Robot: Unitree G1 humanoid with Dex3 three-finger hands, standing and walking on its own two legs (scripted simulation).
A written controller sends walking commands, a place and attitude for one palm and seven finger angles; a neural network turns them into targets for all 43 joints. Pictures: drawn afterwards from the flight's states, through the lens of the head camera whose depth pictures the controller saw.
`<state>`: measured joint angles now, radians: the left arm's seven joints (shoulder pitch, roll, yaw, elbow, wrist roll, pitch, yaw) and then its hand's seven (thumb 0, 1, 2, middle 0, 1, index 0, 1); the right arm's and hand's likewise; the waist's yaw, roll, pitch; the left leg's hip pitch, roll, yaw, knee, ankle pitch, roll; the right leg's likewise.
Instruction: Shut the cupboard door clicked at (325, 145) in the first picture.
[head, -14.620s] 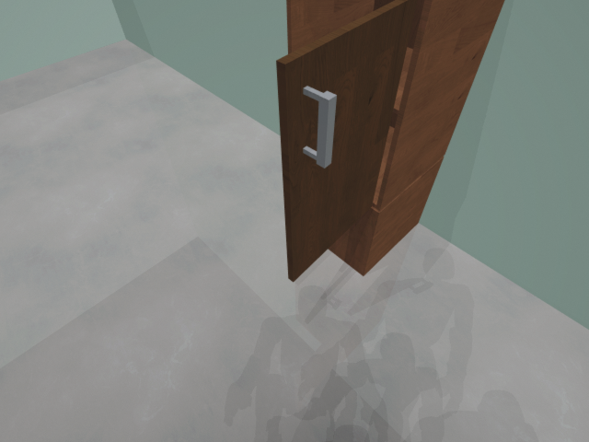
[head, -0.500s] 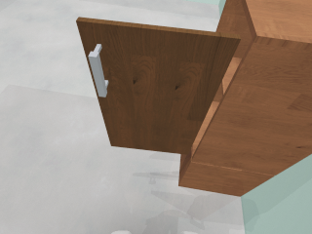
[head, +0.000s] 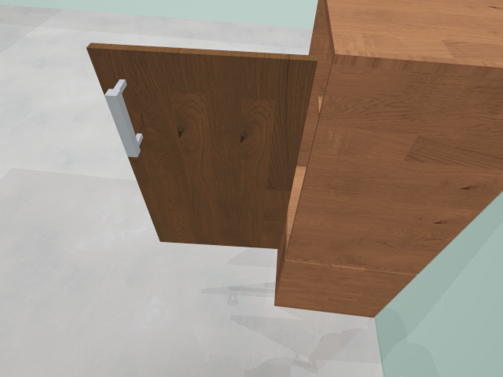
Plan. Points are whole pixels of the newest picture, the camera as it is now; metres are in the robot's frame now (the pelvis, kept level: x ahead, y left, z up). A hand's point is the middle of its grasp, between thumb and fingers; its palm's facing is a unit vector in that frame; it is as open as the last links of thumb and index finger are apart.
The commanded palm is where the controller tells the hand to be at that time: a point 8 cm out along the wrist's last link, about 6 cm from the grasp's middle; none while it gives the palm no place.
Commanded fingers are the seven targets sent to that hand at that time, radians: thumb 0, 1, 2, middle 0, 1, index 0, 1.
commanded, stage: come to a stop and stand still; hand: left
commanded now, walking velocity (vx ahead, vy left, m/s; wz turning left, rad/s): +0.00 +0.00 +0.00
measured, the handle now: (127, 119) +0.51 +0.26 +0.13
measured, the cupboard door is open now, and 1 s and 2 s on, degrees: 93 93 93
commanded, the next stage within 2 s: look again from close up in 0.12 s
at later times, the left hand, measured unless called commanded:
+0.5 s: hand out of the picture -0.01 +0.20 -0.18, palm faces +0.01 -0.98 -0.19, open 7.4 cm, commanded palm none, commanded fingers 0.00 0.90 0.90 -0.20 -0.30 -0.20 -0.30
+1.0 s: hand out of the picture -0.02 +0.22 -0.18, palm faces -0.02 -0.98 -0.19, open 7.4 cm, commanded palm none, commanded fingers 0.00 0.90 0.90 -0.20 -0.30 -0.20 -0.30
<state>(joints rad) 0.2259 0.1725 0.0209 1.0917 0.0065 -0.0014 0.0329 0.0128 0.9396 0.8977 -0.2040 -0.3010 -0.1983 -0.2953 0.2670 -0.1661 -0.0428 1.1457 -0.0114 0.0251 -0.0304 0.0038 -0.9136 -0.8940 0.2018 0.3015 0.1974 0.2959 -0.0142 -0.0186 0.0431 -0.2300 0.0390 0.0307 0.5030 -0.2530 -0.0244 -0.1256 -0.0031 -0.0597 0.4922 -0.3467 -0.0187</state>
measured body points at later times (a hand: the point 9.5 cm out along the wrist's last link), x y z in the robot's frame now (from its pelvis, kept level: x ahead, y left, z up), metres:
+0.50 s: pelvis -0.01 +0.03 +0.00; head -0.01 +0.03 +0.45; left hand -0.01 +0.25 -0.16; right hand +0.00 -0.20 -0.16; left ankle +0.01 +0.13 -0.74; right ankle -0.05 -0.10 -0.74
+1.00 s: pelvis +0.00 +0.04 +0.00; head +0.01 +0.05 +0.45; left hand -0.01 +0.27 -0.16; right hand +0.00 -0.19 -0.16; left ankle +0.01 +0.13 -0.74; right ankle -0.05 -0.10 -0.74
